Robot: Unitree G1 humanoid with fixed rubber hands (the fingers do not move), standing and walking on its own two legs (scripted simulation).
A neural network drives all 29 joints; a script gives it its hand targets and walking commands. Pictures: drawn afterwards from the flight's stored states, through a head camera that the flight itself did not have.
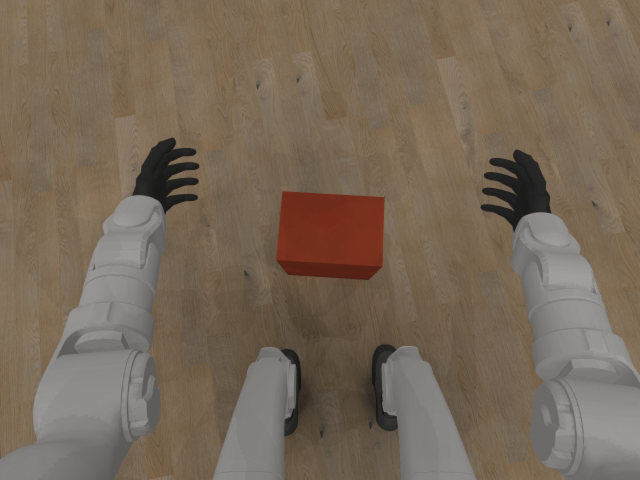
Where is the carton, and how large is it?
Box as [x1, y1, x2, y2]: [276, 191, 384, 279]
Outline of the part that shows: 282,191 276,260 288,274 368,279 381,267 384,197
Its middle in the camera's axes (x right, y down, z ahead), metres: +0.02 +0.01 +0.94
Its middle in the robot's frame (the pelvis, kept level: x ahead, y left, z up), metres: +0.48 +0.01 -0.54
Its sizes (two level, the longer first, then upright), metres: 0.221 0.151 0.260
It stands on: the floor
